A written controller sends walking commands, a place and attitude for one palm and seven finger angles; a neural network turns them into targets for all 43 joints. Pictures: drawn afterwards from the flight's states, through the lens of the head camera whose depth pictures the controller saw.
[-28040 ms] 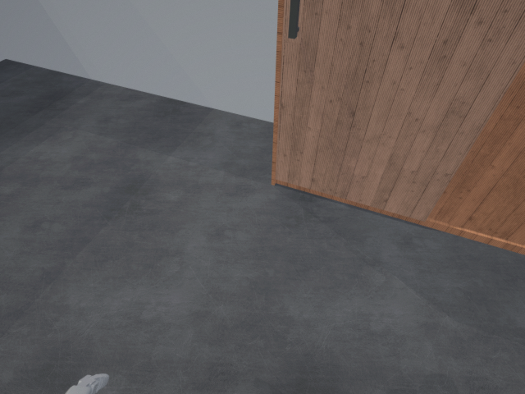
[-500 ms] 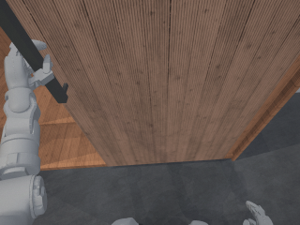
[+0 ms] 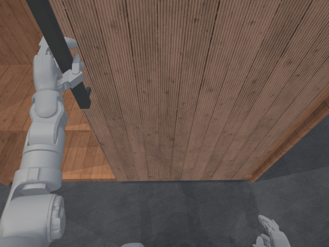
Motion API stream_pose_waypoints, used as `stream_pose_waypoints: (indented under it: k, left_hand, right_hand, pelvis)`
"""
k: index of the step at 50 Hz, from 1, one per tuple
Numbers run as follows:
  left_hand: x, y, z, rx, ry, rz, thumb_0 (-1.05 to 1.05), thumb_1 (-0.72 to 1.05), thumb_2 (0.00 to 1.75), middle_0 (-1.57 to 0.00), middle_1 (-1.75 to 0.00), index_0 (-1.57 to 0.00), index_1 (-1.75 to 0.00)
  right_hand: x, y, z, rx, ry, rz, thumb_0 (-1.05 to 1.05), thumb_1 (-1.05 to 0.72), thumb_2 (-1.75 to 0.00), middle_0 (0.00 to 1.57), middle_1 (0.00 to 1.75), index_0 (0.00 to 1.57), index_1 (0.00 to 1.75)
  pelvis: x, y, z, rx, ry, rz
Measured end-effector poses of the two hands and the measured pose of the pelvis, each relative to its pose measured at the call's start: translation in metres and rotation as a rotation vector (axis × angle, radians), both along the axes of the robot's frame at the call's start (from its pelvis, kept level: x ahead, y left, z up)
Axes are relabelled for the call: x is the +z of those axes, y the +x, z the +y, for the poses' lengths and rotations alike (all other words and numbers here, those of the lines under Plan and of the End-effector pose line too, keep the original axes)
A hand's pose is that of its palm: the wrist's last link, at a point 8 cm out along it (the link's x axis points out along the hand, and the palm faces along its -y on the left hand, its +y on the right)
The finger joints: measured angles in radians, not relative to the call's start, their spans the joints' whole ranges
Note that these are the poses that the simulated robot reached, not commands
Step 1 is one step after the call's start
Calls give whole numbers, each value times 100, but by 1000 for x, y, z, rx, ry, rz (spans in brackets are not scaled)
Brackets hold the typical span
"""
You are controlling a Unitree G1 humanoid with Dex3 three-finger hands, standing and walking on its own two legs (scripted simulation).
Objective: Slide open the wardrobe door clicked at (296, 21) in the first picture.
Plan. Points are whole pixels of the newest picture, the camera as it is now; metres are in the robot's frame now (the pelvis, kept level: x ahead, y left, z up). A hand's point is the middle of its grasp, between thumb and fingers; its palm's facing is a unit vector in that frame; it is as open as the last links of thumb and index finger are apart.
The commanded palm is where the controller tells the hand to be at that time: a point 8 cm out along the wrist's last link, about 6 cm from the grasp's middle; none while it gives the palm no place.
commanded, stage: stop walking and hold the door there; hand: left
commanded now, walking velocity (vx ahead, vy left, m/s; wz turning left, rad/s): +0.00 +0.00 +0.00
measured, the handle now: (64, 47) +0.47 +0.26 +0.21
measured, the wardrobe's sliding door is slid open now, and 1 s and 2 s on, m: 0.67 0.67 0.67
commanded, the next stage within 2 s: loosen the grip on the handle in 0.64 s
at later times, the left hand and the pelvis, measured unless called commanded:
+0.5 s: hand (78, 73) +0.43 +0.23 +0.18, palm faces +0.39 -0.90 -0.18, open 5.9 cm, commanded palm +0.39 +0.26 +0.17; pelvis -0.01 -0.03 +0.00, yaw -1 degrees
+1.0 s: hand (70, 72) +0.42 +0.24 +0.18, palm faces +0.37 -0.91 -0.21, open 9.5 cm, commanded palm +0.39 +0.27 +0.18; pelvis -0.04 -0.03 +0.00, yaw +0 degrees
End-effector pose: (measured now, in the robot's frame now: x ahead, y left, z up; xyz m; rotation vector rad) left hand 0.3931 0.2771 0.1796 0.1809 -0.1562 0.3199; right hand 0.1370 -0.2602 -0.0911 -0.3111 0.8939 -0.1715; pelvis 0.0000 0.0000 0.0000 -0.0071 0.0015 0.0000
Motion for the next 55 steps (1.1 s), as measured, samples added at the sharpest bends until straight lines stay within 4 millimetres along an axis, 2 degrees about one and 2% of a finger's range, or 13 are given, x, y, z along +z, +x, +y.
stream_pose_waypoints:
  k: [5,14,21,29,37,41,44,48,55]
  left_hand:
    - [1,-1,-1,1,-2,11,-9,72,77,-45,-140,-25,-140]
    - [2,-3,-5,51,-5,45,-9,73,77,-45,-140,-21,-140]
    - [3,-4,-6,77,3,70,-10,72,77,-45,-140,-26,-140]
    - [4,-4,-5,76,1,72,-10,71,77,-45,-140,-27,-140]
    - [3,-4,-4,62,5,69,-10,71,76,-45,-140,-27,-140]
    - [9,7,9,39,-35,137,-11,55,74,-45,-140,-31,-140]
    - [13,4,12,41,-82,118,-8,46,71,-45,-140,-36,-140]
    - [12,-9,9,58,20,110,-4,27,62,-45,-139,-40,-140]
    - [7,-4,1,47,4,100,-1,-23,37,-40,-135,-36,-133]
  right_hand:
    - [5,-4,2,-4,2,-15,1,-90,-90,20,30,20,30]
    - [-10,-20,10,-3,91,19,1,-90,-90,20,30,20,30]
    - [-16,-33,-9,-44,77,58,1,-90,-90,20,30,20,30]
    - [-10,-41,-34,-97,15,65,1,-90,-90,20,30,20,30]
    - [-4,-41,-36,-123,0,42,1,-90,-90,20,30,20,30]
    - [0,-47,-34,-87,13,9,1,-90,-90,20,30,20,30]
    - [4,-60,-35,-79,14,-2,0,-90,-90,20,30,20,30]
    - [1,-84,-37,-84,17,14,0,-90,-90,20,30,20,30]
    - [-9,-136,-38,-133,-4,113,0,-90,-90,20,30,20,30]
  pelvis:
    - [3,-4,1,-8,-10,5]
    - [2,-13,-16,-16,-19,14]
    - [1,-11,-26,-14,-14,21]
    - [0,-6,-27,-13,-11,19]
    - [0,-5,-24,-23,-13,16]
    - [0,-15,-25,-7,-3,40]
    - [-1,-23,-27,-15,2,63]
    - [-3,-34,-26,-9,-5,71]
    - [-8,-48,-25,-2,-9,84]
